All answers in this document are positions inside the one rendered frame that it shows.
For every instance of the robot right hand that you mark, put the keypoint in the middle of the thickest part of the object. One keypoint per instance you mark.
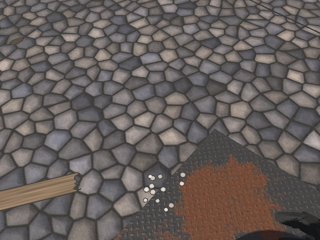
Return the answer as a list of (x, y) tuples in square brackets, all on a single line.
[(304, 221)]

